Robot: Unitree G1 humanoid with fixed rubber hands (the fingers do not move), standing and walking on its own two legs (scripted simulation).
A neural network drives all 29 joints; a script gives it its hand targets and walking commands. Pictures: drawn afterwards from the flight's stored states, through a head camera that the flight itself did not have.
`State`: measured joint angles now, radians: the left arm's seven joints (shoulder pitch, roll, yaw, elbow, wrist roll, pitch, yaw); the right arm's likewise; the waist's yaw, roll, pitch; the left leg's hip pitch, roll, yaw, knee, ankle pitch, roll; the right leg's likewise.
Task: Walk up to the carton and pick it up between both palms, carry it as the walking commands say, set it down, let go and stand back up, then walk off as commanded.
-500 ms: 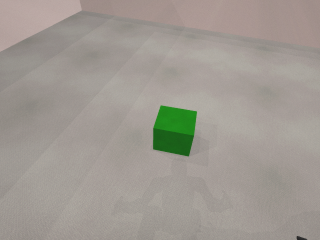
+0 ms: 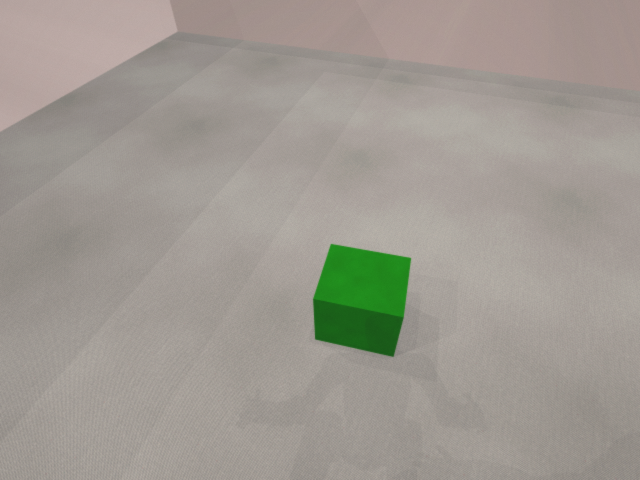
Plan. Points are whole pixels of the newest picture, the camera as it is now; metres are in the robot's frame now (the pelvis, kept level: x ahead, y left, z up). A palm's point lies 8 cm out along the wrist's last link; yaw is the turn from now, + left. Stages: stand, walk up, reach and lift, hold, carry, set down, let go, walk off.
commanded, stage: walk up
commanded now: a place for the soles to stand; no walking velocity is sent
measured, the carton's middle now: (361, 299) +0.83 -0.06 -0.63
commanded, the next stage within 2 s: none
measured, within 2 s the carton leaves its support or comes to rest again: neither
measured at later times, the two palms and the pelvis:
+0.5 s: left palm (112, 414) +0.23 +0.32 -0.06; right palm (610, 427) +0.25 -0.35 -0.08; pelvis +0.16 -0.03 +0.01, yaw -1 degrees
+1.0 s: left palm (164, 316) +0.39 +0.31 -0.08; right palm (598, 358) +0.36 -0.39 -0.09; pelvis +0.31 -0.04 -0.01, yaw -1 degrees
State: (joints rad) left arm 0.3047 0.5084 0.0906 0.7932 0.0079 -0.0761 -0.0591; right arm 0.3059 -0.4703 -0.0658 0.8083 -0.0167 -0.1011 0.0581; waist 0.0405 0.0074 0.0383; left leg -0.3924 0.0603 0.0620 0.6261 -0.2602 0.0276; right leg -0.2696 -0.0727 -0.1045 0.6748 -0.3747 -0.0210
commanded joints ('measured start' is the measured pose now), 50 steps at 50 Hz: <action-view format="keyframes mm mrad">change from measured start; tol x32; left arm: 1 -104 162 28 -90 13 7 7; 50 132 231 63 -13 -1 -48 60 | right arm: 1 122 -338 -101 -48 16 -23 -34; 50 22 -194 -59 -58 0 36 -11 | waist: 1 -128 77 51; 24 -58 -276 -26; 29 -157 343 -25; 50 -6 -83 -23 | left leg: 1 281 386 -640 -439 -521 283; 9 33 211 -163 -258 -133 174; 14 -421 23 -117 557 -262 17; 26 214 -26 27 -55 94 -1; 30 324 380 -657 -415 -540 252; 39 -110 201 -178 -270 -259 176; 43 -506 -35 24 424 -393 40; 50 -314 62 -114 406 -114 2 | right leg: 1 -521 -18 179 431 -90 -17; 10 30 64 -7 -138 118 -7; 13 325 -365 790 -422 -210 -240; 24 -55 -167 233 -308 146 -200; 29 -603 80 75 470 -159 -42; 41 234 57 51 -44 62 -23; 44 158 -368 834 -451 -603 -281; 50 119 -262 467 -301 191 -199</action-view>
